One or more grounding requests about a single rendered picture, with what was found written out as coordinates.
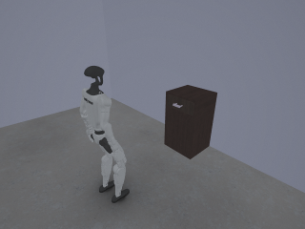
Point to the robot left forearm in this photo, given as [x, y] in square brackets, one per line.
[86, 121]

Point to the humanoid robot torso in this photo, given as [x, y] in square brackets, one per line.
[93, 113]

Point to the drawer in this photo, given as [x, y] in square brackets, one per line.
[187, 106]

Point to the right robot foot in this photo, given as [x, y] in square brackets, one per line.
[123, 193]

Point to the robot right forearm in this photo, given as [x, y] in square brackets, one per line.
[110, 138]

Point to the cabinet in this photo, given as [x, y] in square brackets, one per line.
[189, 134]

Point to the handle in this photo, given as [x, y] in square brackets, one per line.
[175, 105]

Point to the left robot hand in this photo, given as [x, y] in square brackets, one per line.
[89, 133]

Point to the robot left upper arm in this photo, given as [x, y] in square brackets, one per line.
[82, 109]

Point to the robot right upper arm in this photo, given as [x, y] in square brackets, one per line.
[105, 104]

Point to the right robot hand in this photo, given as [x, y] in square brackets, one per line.
[118, 157]

